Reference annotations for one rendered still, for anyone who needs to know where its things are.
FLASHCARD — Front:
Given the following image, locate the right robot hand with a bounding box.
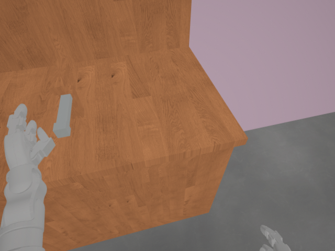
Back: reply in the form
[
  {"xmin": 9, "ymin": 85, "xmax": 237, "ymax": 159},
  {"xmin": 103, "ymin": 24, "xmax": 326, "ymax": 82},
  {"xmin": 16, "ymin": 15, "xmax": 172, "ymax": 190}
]
[{"xmin": 260, "ymin": 225, "xmax": 291, "ymax": 251}]

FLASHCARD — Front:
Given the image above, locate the counter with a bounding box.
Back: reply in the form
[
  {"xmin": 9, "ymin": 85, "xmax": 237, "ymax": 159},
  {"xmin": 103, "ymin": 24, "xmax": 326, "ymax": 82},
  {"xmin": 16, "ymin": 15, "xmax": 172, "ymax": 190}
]
[{"xmin": 0, "ymin": 0, "xmax": 248, "ymax": 251}]

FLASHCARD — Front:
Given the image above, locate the left robot hand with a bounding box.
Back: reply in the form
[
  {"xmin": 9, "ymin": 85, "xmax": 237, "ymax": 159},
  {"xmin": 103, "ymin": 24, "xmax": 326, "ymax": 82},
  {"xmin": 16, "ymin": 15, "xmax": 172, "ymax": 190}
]
[{"xmin": 4, "ymin": 104, "xmax": 55, "ymax": 170}]

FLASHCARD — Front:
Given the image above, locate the tap lever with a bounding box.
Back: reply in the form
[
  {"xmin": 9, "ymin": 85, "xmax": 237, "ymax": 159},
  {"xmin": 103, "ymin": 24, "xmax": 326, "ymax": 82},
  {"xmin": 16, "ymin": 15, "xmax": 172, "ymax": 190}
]
[{"xmin": 53, "ymin": 94, "xmax": 72, "ymax": 138}]

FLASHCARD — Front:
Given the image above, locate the robot left forearm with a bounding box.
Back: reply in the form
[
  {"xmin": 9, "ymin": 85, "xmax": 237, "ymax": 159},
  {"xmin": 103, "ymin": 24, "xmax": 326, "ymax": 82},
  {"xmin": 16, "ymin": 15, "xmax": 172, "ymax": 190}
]
[{"xmin": 0, "ymin": 164, "xmax": 47, "ymax": 251}]

